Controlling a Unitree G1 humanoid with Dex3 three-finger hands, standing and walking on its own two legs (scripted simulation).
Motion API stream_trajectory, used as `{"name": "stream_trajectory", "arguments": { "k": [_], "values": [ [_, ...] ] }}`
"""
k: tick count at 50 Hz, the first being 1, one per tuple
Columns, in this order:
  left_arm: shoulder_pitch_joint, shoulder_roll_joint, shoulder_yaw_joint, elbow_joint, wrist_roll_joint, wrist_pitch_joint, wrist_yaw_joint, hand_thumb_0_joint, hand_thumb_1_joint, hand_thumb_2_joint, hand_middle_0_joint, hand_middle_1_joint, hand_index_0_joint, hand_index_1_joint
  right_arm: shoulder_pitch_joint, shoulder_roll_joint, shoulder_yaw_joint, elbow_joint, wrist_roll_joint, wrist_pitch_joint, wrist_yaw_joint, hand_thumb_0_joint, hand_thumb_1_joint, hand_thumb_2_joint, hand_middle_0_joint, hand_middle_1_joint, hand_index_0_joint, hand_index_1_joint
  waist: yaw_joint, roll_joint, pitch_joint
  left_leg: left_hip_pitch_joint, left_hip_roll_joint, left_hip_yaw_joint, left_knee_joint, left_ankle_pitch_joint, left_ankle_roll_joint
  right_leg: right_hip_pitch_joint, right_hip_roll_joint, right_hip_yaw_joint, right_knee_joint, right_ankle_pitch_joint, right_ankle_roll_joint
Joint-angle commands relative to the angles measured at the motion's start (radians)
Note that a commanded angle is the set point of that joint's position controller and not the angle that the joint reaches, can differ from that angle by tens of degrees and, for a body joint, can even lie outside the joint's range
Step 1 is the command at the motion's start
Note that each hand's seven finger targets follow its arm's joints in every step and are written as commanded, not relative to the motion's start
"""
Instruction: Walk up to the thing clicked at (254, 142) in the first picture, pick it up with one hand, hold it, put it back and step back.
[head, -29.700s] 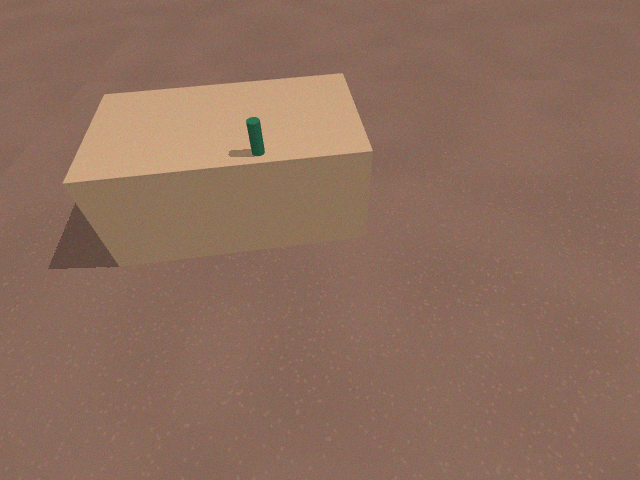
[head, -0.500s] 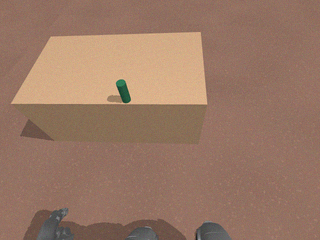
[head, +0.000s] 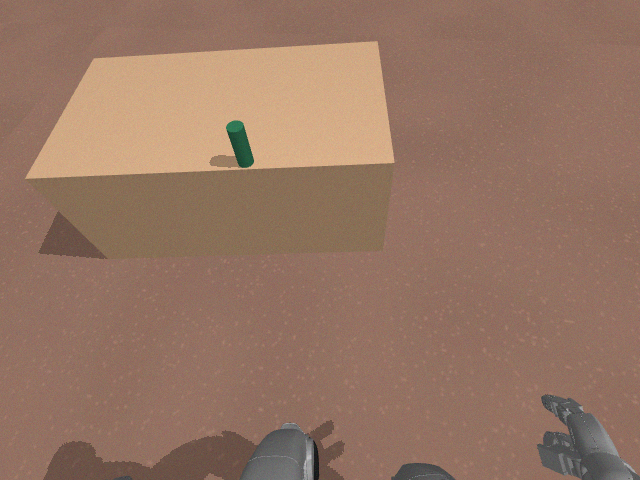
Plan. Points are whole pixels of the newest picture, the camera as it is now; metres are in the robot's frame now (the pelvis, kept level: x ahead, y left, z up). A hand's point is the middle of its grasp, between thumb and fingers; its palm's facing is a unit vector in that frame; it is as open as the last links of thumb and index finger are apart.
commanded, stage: step back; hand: left
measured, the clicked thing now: (240, 145) +0.88 +0.27 -0.24
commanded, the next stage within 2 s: stand in 1.44 s
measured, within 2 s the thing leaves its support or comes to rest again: neither
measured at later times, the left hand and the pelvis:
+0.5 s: hand out of the picture -0.05 +0.29 -0.14, palm faces +0.09 -0.93 -0.35, open 7.4 cm; pelvis -0.13 +0.01 +0.01, yaw +4 degrees
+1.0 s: hand out of the picture -0.09 +0.28 -0.13, palm faces +0.02 -0.93 -0.36, open 7.4 cm; pelvis -0.14 +0.01 +0.02, yaw +1 degrees
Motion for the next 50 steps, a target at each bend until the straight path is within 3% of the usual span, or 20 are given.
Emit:
{"name": "stream_trajectory", "arguments": {
  "k": [1, 5, 11, 15, 16, 17, 18, 19, 22, 27, 30, 31, 32, 33, 34, 35, 39, 41, 44, 50],
  "values": [
    [-0.025, 0.426, 0.109, -0.124, 0.014, -0.030, 0.016, 0.000, 0.900, 0.900, -0.200, -0.300, -0.200, -0.300, -0.007, -0.195, -0.070, -0.086, 0.008, -0.003, -0.030, 0.000, -0.900, -0.900, 0.200, 0.300, 0.200, 0.300, 0.051, -0.362, -0.117, -0.029, -0.111, -0.215, 0.459, -0.379, -0.037, -0.279, -0.530, 0.634, -0.425, 0.109, -0.325],
    [-0.118, 0.260, 0.078, -0.152, 0.007, -0.029, 0.023, 0.000, 0.900, 0.900, -0.200, -0.300, -0.200, -0.300, 0.116, -0.166, -0.047, -0.002, 0.018, -0.017, -0.026, 0.000, -0.900, -0.900, 0.200, 0.300, 0.200, 0.300, -0.037, -0.204, -0.178, -0.034, -0.199, -0.177, 0.524, -0.227, -0.036, -0.099, -0.270, 0.161, -0.224, 0.490, -0.171],
    [0.023, 0.253, 0.080, -0.150, 0.019, -0.006, 0.031, 0.000, 0.900, 0.900, -0.200, -0.300, -0.200, -0.300, 0.105, -0.124, -0.025, -0.029, 0.001, -0.049, -0.036, 0.000, -0.900, -0.900, 0.200, 0.300, 0.200, 0.300, 0.051, -0.332, -0.249, -0.072, -0.106, -0.060, 0.123, -0.307, -0.060, 0.221, -0.289, 0.171, -0.144, 0.564, -0.181],
    [-0.065, 0.274, 0.075, -0.171, -0.002, 0.014, 0.019, 0.000, 0.900, 0.900, -0.200, -0.300, -0.200, -0.300, 0.249, -0.154, -0.052, 0.050, -0.017, -0.061, -0.027, 0.000, -0.900, -0.900, 0.200, 0.300, 0.200, 0.300, -0.016, -0.293, -0.308, 0.231, -0.092, 0.020, -0.321, -0.024, -0.017, 0.068, -0.287, 0.158, -0.026, 0.396, -0.129],
    [-0.037, 0.235, 0.056, -0.168, -0.001, 0.019, 0.014, 0.000, 0.900, 0.900, -0.200, -0.300, -0.200, -0.300, 0.238, -0.178, -0.064, 0.061, -0.021, -0.063, -0.027, 0.000, -0.900, -0.900, 0.200, 0.300, 0.200, 0.300, -0.003, -0.182, -0.298, 0.305, -0.060, -0.069, -0.357, 0.021, 0.003, -0.044, -0.240, 0.129, 0.045, 0.281, -0.090],
    [-0.025, 0.190, 0.045, -0.169, -0.009, 0.018, 0.010, 0.000, 0.900, 0.900, -0.200, -0.300, -0.200, -0.300, 0.220, -0.256, -0.083, 0.054, -0.040, -0.063, -0.029, 0.000, -0.900, -0.900, 0.200, 0.300, 0.200, 0.300, 0.006, 0.023, -0.283, 0.360, 0.142, -0.375, -0.380, 0.026, 0.083, -0.261, -0.129, 0.058, 0.192, 0.033, -0.034],
    [-0.078, 0.216, 0.054, -0.176, -0.018, 0.017, 0.019, 0.000, 0.900, 0.900, -0.200, -0.300, -0.200, -0.300, 0.152, -0.347, -0.087, 0.021, -0.036, -0.061, -0.019, 0.000, -0.900, -0.900, 0.200, 0.300, 0.200, 0.300, -0.020, 0.104, -0.237, 0.192, 0.299, -0.531, -0.419, -0.029, 0.219, -0.278, -0.032, 0.043, 0.327, -0.223, -0.006],
    [-0.127, 0.258, 0.068, -0.163, -0.011, 0.015, 0.021, 0.000, 0.900, 0.900, -0.200, -0.300, -0.200, -0.300, 0.102, -0.359, -0.087, 0.008, -0.027, -0.069, -0.021, 0.000, -0.900, -0.900, 0.200, 0.300, 0.200, 0.300, -0.043, 0.121, -0.183, 0.007, 0.369, -0.613, -0.462, -0.079, 0.292, -0.180, -0.064, 0.140, 0.446, -0.240, -0.002],
    [-0.025, 0.237, 0.067, -0.090, -0.029, 0.009, -0.001, 0.000, 0.900, 0.900, -0.200, -0.300, -0.200, -0.300, 0.001, -0.214, -0.043, 0.004, -0.040, -0.083, -0.027, 0.000, -0.900, -0.900, 0.200, 0.300, 0.200, 0.300, 0.045, 0.045, -0.132, 0.057, 0.158, -0.239, -0.369, 0.045, 0.170, -0.178, -0.011, 0.173, 0.463, -0.077, -0.019],
    [-0.059, 0.209, 0.049, -0.070, -0.011, -0.024, -0.028, 0.000, 0.900, 0.900, -0.200, -0.300, -0.200, -0.300, 0.095, -0.211, -0.059, 0.040, -0.042, -0.090, -0.010, 0.000, -0.900, -0.900, 0.200, 0.300, 0.200, 0.300, -0.043, 0.103, -0.161, 0.257, 0.129, -0.253, -0.386, -0.292, 0.159, -0.177, -0.047, 0.062, 0.052, -0.135, 0.014],
    [0.050, 0.184, 0.045, 0.005, -0.005, -0.061, -0.012, 0.000, 0.900, 0.900, -0.200, -0.300, -0.200, -0.300, 0.074, -0.216, -0.060, 0.040, -0.032, -0.070, -0.001, 0.000, -0.900, -0.900, 0.200, 0.300, 0.200, 0.300, 0.012, 0.086, -0.214, 0.237, 0.125, -0.161, -0.222, -0.093, 0.144, 0.053, -0.032, 0.002, -0.391, 0.026, -0.014],
    [0.095, 0.217, 0.058, 0.031, 0.005, -0.075, -0.002, 0.000, 0.900, 0.900, -0.200, -0.300, -0.200, -0.300, 0.074, -0.167, -0.046, 0.037, -0.022, -0.067, -0.002, 0.000, -0.900, -0.900, 0.200, 0.300, 0.200, 0.300, 0.027, 0.011, -0.244, 0.169, 0.088, -0.111, -0.089, -0.021, 0.102, 0.173, -0.060, 0.090, -0.414, 0.111, -0.025],
    [0.106, 0.278, 0.072, 0.038, 0.018, -0.085, 0.004, 0.000, 0.900, 0.900, -0.200, -0.300, -0.200, -0.300, 0.076, -0.109, -0.029, 0.015, -0.010, -0.071, 0.000, 0.000, -0.900, -0.900, 0.200, 0.300, 0.200, 0.300, 0.026, -0.169, -0.232, -0.015, 0.003, -0.053, 0.058, -0.098, 0.039, 0.259, -0.185, 0.339, -0.404, 0.131, -0.065],
    [0.048, 0.322, 0.080, 0.014, 0.020, -0.087, 0.006, 0.000, 0.900, 0.900, -0.200, -0.300, -0.200, -0.300, 0.041, -0.100, -0.025, -0.001, -0.015, -0.074, -0.001, 0.000, -0.900, -0.900, 0.200, 0.300, 0.200, 0.300, 0.032, -0.212, -0.178, -0.170, -0.065, -0.021, 0.071, -0.300, -0.009, 0.222, -0.331, 0.517, -0.413, -0.031, -0.153],
    [-0.036, 0.372, 0.082, -0.015, 0.024, -0.083, 0.004, 0.000, 0.900, 0.900, -0.200, -0.300, -0.200, -0.300, 0.034, -0.159, -0.043, 0.022, -0.015, -0.078, -0.008, 0.000, -0.900, -0.900, 0.200, 0.300, 0.200, 0.300, 0.024, -0.217, -0.126, -0.017, -0.012, -0.101, 0.132, -0.328, -0.015, -0.038, -0.437, 0.590, -0.420, -0.109, -0.240],
    [-0.104, 0.339, 0.075, -0.030, 0.011, -0.082, 0.001, 0.000, 0.900, 0.900, -0.200, -0.300, -0.200, -0.300, 0.085, -0.181, -0.056, 0.046, -0.010, -0.085, -0.002, 0.000, -0.900, -0.900, 0.200, 0.300, 0.200, 0.300, -0.031, -0.197, -0.088, 0.081, 0.027, -0.107, 0.104, -0.267, -0.007, -0.129, -0.406, 0.508, -0.385, -0.120, -0.235],
    [-0.076, 0.238, 0.037, -0.010, -0.007, -0.080, -0.009, 0.000, 0.900, 0.900, -0.200, -0.300, -0.200, -0.300, 0.099, -0.127, -0.045, 0.088, -0.007, -0.108, 0.009, 0.000, -0.900, -0.900, 0.200, 0.300, 0.200, 0.300, -0.041, -0.197, -0.163, 0.260, -0.045, -0.014, -0.221, 0.034, 0.004, -0.080, -0.212, 0.196, -0.260, 0.237, -0.094],
    [-0.033, 0.231, 0.023, 0.001, -0.013, -0.076, -0.015, 0.000, 0.900, 0.900, -0.200, -0.300, -0.200, -0.300, 0.097, -0.141, -0.046, 0.089, -0.012, -0.113, 0.003, 0.000, -0.900, -0.900, 0.200, 0.300, 0.200, 0.300, -0.029, -0.186, -0.202, 0.355, -0.013, -0.078, -0.247, 0.072, 0.038, -0.119, -0.180, 0.163, -0.194, 0.300, -0.060],
    [-0.023, 0.215, 0.016, 0.032, -0.013, -0.068, -0.015, 0.000, 0.900, 0.900, -0.200, -0.300, -0.200, -0.300, 0.047, -0.208, -0.054, 0.096, -0.006, -0.109, 0.009, 0.000, -0.900, -0.900, 0.200, 0.300, 0.200, 0.300, -0.003, -0.085, -0.184, 0.225, 0.128, -0.272, -0.339, -0.279, 0.112, -0.073, -0.099, 0.099, -0.196, -0.112, -0.049],
    [-0.014, 0.241, 0.021, 0.066, -0.018, -0.087, -0.009, 0.000, 0.900, 0.900, -0.200, -0.300, -0.200, -0.300, 0.018, -0.163, -0.031, 0.130, -0.008, -0.118, 0.009, 0.000, -0.900, -0.900, 0.200, 0.300, 0.200, 0.300, 0.009, -0.058, -0.190, 0.162, 0.036, -0.119, -0.272, 0.059, 0.036, 0.091, -0.150, 0.155, -0.263, 0.201, -0.064]
  ]
}}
